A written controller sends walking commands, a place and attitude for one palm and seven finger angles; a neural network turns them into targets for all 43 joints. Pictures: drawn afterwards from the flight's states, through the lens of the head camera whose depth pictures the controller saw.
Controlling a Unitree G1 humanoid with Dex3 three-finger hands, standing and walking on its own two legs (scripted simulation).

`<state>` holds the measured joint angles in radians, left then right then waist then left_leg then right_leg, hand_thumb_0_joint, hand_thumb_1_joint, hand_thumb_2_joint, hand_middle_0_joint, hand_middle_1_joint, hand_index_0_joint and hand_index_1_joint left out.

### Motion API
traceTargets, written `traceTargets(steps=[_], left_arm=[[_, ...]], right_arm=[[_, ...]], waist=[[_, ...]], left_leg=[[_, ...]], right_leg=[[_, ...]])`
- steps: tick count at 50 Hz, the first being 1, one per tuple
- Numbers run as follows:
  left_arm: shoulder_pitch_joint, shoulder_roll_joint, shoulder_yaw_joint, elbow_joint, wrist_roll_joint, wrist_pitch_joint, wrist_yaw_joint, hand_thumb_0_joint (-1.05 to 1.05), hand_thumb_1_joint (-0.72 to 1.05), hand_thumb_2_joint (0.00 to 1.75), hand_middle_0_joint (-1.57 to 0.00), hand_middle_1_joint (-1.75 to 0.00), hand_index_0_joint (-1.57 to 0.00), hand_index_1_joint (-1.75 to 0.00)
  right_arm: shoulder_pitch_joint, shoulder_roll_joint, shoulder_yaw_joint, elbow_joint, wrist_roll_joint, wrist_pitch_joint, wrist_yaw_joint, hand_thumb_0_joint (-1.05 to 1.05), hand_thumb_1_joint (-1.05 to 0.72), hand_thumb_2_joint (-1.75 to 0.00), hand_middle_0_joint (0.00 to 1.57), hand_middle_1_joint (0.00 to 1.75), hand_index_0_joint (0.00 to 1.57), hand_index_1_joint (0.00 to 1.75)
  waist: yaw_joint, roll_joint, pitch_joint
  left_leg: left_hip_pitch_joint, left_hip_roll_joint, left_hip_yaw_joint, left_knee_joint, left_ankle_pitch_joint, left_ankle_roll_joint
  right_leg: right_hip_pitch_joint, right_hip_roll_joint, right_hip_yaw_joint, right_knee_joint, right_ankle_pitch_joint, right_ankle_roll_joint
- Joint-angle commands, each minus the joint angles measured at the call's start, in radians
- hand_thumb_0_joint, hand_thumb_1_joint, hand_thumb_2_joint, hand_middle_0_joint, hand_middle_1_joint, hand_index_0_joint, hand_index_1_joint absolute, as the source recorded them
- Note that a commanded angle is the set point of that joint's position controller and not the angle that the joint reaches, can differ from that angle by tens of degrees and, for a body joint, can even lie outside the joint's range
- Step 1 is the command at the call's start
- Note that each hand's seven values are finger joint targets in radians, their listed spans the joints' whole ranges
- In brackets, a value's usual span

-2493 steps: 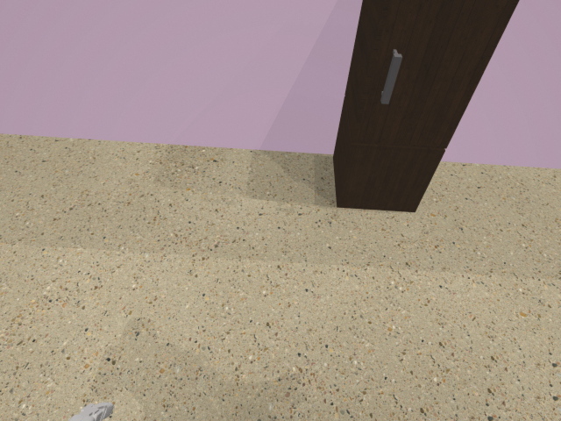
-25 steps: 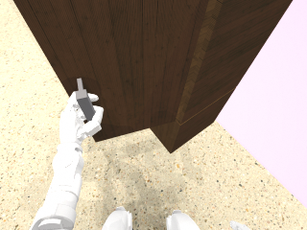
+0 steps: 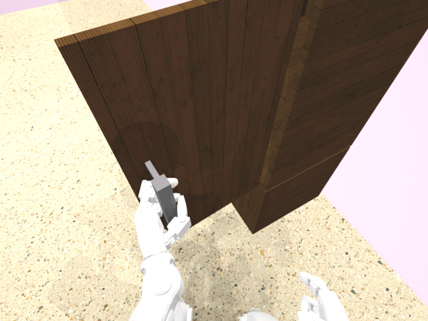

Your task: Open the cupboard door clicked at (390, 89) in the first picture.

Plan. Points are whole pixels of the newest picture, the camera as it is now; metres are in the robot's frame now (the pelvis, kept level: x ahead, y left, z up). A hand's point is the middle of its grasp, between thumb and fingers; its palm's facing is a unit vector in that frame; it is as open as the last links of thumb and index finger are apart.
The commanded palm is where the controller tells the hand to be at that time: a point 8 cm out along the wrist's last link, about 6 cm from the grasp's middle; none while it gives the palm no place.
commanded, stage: pull the door open along its arc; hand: left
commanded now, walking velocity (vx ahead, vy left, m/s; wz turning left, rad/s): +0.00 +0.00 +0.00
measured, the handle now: (163, 196) +0.34 +0.12 +0.03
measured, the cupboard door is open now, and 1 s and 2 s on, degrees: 94 99 100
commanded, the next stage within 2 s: open thumb and fingers to let go in 0.12 s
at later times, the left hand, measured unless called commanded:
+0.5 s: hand (190, 229) +0.28 +0.06 +0.02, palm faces +0.34 -0.94 -0.03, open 7.8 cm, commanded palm +0.24 +0.10 +0.03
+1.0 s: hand (190, 229) +0.28 +0.06 +0.02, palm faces +0.26 -0.97 -0.02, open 14.9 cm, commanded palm +0.24 +0.10 +0.03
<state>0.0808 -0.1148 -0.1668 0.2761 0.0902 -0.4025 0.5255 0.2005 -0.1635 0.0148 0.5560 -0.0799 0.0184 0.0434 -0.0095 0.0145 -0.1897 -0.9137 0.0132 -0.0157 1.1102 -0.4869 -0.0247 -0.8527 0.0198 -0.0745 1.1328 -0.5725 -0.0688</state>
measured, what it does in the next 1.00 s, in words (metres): stands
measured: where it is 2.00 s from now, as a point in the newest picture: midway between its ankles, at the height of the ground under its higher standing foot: outside the picture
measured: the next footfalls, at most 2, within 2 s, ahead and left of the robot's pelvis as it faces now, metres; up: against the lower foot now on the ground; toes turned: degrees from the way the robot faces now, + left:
none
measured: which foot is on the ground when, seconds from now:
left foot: down 0.00-1.00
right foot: down 0.00-1.00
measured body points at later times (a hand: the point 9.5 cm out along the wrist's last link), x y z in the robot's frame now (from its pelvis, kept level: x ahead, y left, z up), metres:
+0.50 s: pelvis +0.00 -0.02 -0.01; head +0.06 -0.04 +0.44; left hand +0.26 +0.11 +0.03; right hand +0.18 -0.23 -0.12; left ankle +0.03 +0.14 -0.65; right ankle -0.01 -0.08 -0.65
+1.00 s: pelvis -0.01 +0.01 -0.01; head +0.05 +0.00 +0.44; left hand +0.26 +0.11 +0.03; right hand +0.17 -0.20 -0.11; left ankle +0.03 +0.14 -0.65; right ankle -0.01 -0.08 -0.65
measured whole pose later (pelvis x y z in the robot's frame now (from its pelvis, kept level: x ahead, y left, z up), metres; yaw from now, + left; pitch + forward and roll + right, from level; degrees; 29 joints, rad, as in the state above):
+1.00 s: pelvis -0.01 +0.01 -0.01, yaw +1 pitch +16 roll +0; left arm 0.10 -0.09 -0.27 0.25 0.12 -0.37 0.56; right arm 0.18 -0.17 0.01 0.57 -0.08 -0.05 0.02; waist -0.02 0.03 -0.19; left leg -0.96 0.00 -0.03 1.16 -0.49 -0.02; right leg -0.89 0.01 -0.09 1.18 -0.58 -0.06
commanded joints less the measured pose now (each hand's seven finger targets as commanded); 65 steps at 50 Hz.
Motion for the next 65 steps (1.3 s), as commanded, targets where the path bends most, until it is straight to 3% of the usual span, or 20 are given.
traceTargets(steps=[1, 6, 10, 11, 15, 18, 22, 26, 31, 33, 41, 42, 43, 51, 57, 58, 59, 61, 62, 65], left_arm=[[0.031, -0.085, -0.099, -0.237, 0.041, -0.059, 0.002, 0.0, 0.9, 0.9, -0.4, -1.35, -0.4, -1.35], [0.165, -0.13, -0.153, -0.301, 0.039, -0.035, 0.001, 0.0, 0.9, 0.9, -0.4, -1.35, -0.4, -1.35], [0.018, -0.084, -0.09, -0.264, 0.038, -0.024, 0.031, 0.0, 0.9, 0.9, -0.4, -1.35, -0.4, -1.35], [-0.1, -0.034, -0.05, -0.248, 0.043, -0.033, 0.044, 0.0, 0.9, 0.9, -0.4, -1.35, -0.4, -1.35], [-0.039, -0.06, -0.063, -0.232, 0.042, -0.049, 0.03, 0.0, 0.62, 0.78, -0.38, -1.32, -0.38, -1.32], [-0.045, -0.072, -0.082, -0.259, 0.031, -0.047, 0.018, 0.0, 0.41, 0.69, -0.36, -1.3, -0.36, -1.3], [-0.08, -0.061, -0.089, -0.311, 0.033, -0.052, 0.015, 0.0, 0.13, 0.57, -0.35, -1.27, -0.35, -1.27], [-0.096, -0.064, -0.096, -0.281, 0.033, -0.064, 0.013, 0.0, -0.15, 0.45, -0.32, -1.24, -0.32, -1.24], [-0.076, -0.05, -0.072, -0.255, 0.027, -0.06, 0.016, 0.0, -0.5, 0.3, -0.3, -1.2, -0.3, -1.2], [-0.098, -0.054, -0.079, -0.266, 0.032, -0.056, 0.022, 0.0, -0.5, 0.3, -0.3, -1.2, -0.3, -1.2], [-0.113, -0.084, -0.094, -0.251, 0.033, -0.038, 0.04, 0.0, -0.5, 0.3, -0.23, -0.8, -0.23, -0.8], [-0.109, -0.082, -0.095, -0.256, 0.039, -0.035, 0.044, 0.0, -0.5, 0.3, -0.22, -0.75, -0.22, -0.75], [-0.106, -0.095, -0.105, -0.246, 0.041, -0.03, 0.047, 0.0, -0.5, 0.3, -0.22, -0.7, -0.22, -0.7], [-0.176, -0.108, -0.1, -0.23, 0.039, -0.011, 0.068, 0.0, -0.5, 0.3, -0.15, -0.3, -0.15, -0.3], [-0.21, -0.125, -0.103, -0.212, 0.037, 0.007, 0.077, 0.0, -0.5, 0.3, -0.15, -0.3, -0.15, -0.3], [-0.2, 0.005, -0.322, -0.254, 0.149, -0.042, -0.134, 0.0, -0.5, 0.3, -0.15, -0.3, -0.15, -0.3], [-0.222, 0.069, -0.243, -0.301, 0.104, -0.092, -0.248, 0.0, -0.5, 0.3, -0.15, -0.3, -0.15, -0.3], [-0.227, 0.121, -0.223, -0.319, 0.063, -0.134, -0.378, 0.0, -0.5, 0.3, -0.15, -0.3, -0.15, -0.3], [-0.241, 0.12, -0.234, -0.361, 0.03, -0.147, -0.442, 0.0, -0.5, 0.3, -0.15, -0.3, -0.15, -0.3], [-0.179, 0.072, -0.186, -0.351, -0.12, -0.119, -0.513, 0.0, -0.5, 0.3, -0.15, -0.3, -0.15, -0.3]], right_arm=[[-0.056, -0.095, -0.041, -0.15, 0.002, -0.082, -0.01, 0.0, -0.9, -0.9, 0.2, 0.3, 0.2, 0.3], [-0.077, -0.083, -0.029, -0.165, 0.006, -0.119, -0.005, 0.0, -0.9, -0.9, 0.2, 0.3, 0.2, 0.3], [-0.074, -0.09, -0.03, -0.139, 0.001, -0.127, -0.017, 0.0, -0.9, -0.9, 0.2, 0.3, 0.2, 0.3], [-0.07, -0.096, -0.031, -0.12, -0.001, -0.125, -0.023, 0.0, -0.9, -0.9, 0.2, 0.3, 0.2, 0.3], [-0.066, -0.093, -0.038, -0.125, 0.0, -0.128, -0.024, 0.0, -0.9, -0.9, 0.2, 0.3, 0.2, 0.3], [-0.058, -0.095, -0.044, -0.132, 0.002, -0.126, -0.024, 0.0, -0.9, -0.9, 0.2, 0.3, 0.2, 0.3], [-0.05, -0.098, -0.045, -0.131, 0.005, -0.123, -0.027, 0.0, -0.9, -0.9, 0.2, 0.3, 0.2, 0.3], [-0.059, -0.1, -0.043, -0.122, 0.005, -0.13, -0.031, 0.0, -0.9, -0.9, 0.2, 0.3, 0.2, 0.3], [-0.059, -0.101, -0.045, -0.127, 0.006, -0.126, -0.03, 0.0, -0.9, -0.9, 0.2, 0.3, 0.2, 0.3], [-0.059, -0.102, -0.045, -0.13, 0.006, -0.123, -0.029, 0.0, -0.9, -0.9, 0.2, 0.3, 0.2, 0.3], [-0.066, -0.103, -0.041, -0.134, 0.007, -0.119, -0.028, 0.0, -0.9, -0.9, 0.2, 0.3, 0.2, 0.3], [-0.07, -0.105, -0.043, -0.14, 0.007, -0.118, -0.028, 0.0, -0.9, -0.9, 0.2, 0.3, 0.2, 0.3], [-0.075, -0.103, -0.041, -0.141, 0.007, -0.118, -0.026, 0.0, -0.9, -0.9, 0.2, 0.3, 0.2, 0.3], [-0.093, -0.102, -0.036, -0.136, 0.008, -0.117, -0.021, 0.0, -0.9, -0.9, 0.2, 0.3, 0.2, 0.3], [-0.097, -0.101, -0.034, -0.131, 0.009, -0.115, -0.019, 0.0, -0.9, -0.9, 0.2, 0.3, 0.2, 0.3], [-0.025, -0.152, -0.044, -0.123, 0.021, -0.104, -0.01, 0.0, -0.9, -0.9, 0.2, 0.3, 0.2, 0.3], [-0.026, -0.136, -0.051, -0.147, 0.026, -0.098, -0.011, 0.0, -0.9, -0.9, 0.2, 0.3, 0.2, 0.3], [-0.035, -0.138, -0.049, -0.165, 0.034, -0.093, -0.021, 0.0, -0.9, -0.9, 0.2, 0.3, 0.2, 0.3], [-0.033, -0.142, -0.051, -0.182, 0.042, -0.094, -0.021, 0.0, -0.9, -0.9, 0.2, 0.3, 0.2, 0.3], [-0.049, -0.138, -0.043, -0.218, 0.068, -0.098, -0.033, 0.0, -0.9, -0.9, 0.2, 0.3, 0.2, 0.3]], waist=[[-0.012, -0.111, -0.225], [-0.002, -0.084, -0.218], [-0.023, -0.113, -0.171], [-0.041, -0.118, -0.16], [-0.018, -0.123, -0.229], [-0.019, -0.121, -0.277], [-0.026, -0.107, -0.3], [-0.041, -0.129, -0.25], [-0.022, -0.119, -0.259], [-0.022, -0.098, -0.276], [-0.023, -0.092, -0.242], [-0.008, -0.073, -0.249], [-0.012, -0.065, -0.239], [-0.012, -0.059, -0.236], [-0.011, -0.066, -0.239], [-0.125, -0.087, -0.178], [-0.079, -0.061, -0.229], [-0.067, -0.039, -0.266], [-0.073, 0.0, -0.279], [-0.054, -0.038, -0.243]], left_leg=[[0.15, -0.032, 0.003, -0.079, 0.212, 0.035], [0.144, -0.04, 0.001, -0.073, 0.193, 0.032], [0.09, -0.043, -0.013, -0.041, 0.146, 0.028], [0.073, -0.04, -0.015, -0.026, 0.143, 0.03], [0.068, -0.045, -0.015, -0.022, 0.16, 0.029], [0.078, -0.045, -0.009, -0.021, 0.188, 0.03], [0.098, -0.042, -0.013, -0.022, 0.206, 0.033], [0.08, -0.039, -0.018, -0.016, 0.161, 0.034], [0.081, -0.041, -0.014, -0.025, 0.159, 0.033], [0.099, -0.04, -0.012, -0.028, 0.175, 0.035], [0.14, -0.035, -0.011, -0.051, 0.168, 0.038], [0.14, -0.035, -0.014, -0.054, 0.183, 0.037], [0.146, -0.034, -0.012, -0.056, 0.176, 0.036], [0.158, -0.032, -0.016, -0.062, 0.151, 0.037], [0.156, -0.032, -0.023, -0.067, 0.149, 0.036], [0.161, -0.028, -0.018, -0.032, 0.155, 0.055], [0.138, -0.033, -0.017, -0.024, 0.161, 0.057], [0.136, -0.035, -0.018, -0.018, 0.158, 0.059], [0.155, -0.035, -0.02, -0.014, 0.162, 0.06], [0.161, -0.032, -0.02, -0.033, 0.095, 0.057]], right_leg=[[0.192, -0.043, 0.087, -0.215, 0.48, 0.063], [0.197, -0.053, 0.097, -0.228, 0.472, 0.064], [0.153, -0.068, 0.137, -0.243, 0.392, 0.072], [0.129, -0.071, 0.145, -0.238, 0.381, 0.075], [0.177, -0.079, 0.159, -0.224, 0.439, 0.078], [0.217, -0.084, 0.164, -0.216, 0.525, 0.084], [0.218, -0.078, 0.148, -0.205, 0.542, 0.08], [0.168, -0.078, 0.146, -0.216, 0.456, 0.084], [0.172, -0.074, 0.14, -0.216, 0.42, 0.076], [0.167, -0.067, 0.127, -0.205, 0.423, 0.069], [0.107, -0.038, 0.069, -0.199, 0.328, 0.051], [0.111, -0.033, 0.062, -0.188, 0.321, 0.042], [0.095, -0.031, 0.056, -0.187, 0.305, 0.041], [0.062, -0.02, 0.041, -0.186, 0.238, 0.036], [0.061, -0.016, 0.032, -0.181, 0.219, 0.032], [0.001, -0.031, 0.067, -0.17, 0.298, 0.039], [0.045, -0.041, 0.075, -0.156, 0.326, 0.032], [0.074, -0.044, 0.095, -0.144, 0.345, 0.031], [0.059, -0.042, 0.09, -0.132, 0.329, 0.026], [0.047, -0.03, 0.086, -0.175, 0.206, 0.032]])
